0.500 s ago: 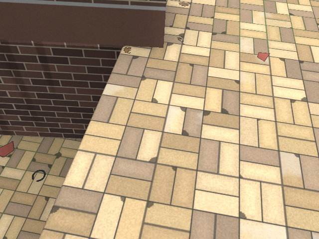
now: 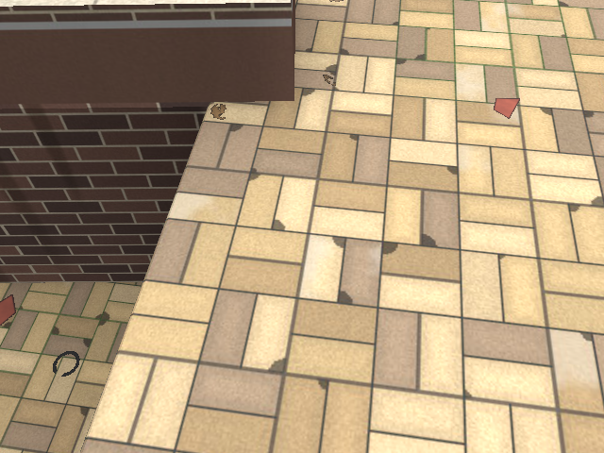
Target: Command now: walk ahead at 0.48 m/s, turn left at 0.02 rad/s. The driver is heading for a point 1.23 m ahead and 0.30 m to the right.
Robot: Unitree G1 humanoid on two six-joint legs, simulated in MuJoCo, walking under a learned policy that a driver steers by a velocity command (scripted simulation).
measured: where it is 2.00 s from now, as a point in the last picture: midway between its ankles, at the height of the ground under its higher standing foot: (335, 228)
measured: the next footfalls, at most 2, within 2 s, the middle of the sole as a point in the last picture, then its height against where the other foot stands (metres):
left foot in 0.44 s outside the picture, level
right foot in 0.98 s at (358, 335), level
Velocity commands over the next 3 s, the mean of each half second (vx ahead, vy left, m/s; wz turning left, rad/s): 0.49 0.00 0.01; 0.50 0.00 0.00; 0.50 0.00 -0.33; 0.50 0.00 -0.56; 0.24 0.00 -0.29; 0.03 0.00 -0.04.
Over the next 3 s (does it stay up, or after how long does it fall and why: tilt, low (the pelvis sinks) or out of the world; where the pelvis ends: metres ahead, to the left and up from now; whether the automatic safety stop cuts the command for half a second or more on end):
stays up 1.27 -0.29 0.01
